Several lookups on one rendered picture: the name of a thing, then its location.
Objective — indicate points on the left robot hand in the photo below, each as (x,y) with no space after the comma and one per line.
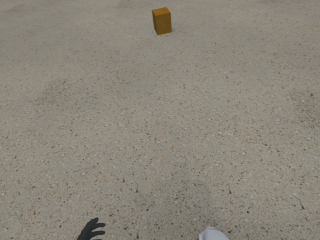
(87,234)

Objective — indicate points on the carton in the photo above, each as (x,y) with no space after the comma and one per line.
(162,20)

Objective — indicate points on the robot right thigh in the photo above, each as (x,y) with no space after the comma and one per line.
(211,234)

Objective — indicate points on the right robot shin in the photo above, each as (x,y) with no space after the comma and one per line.
(210,228)

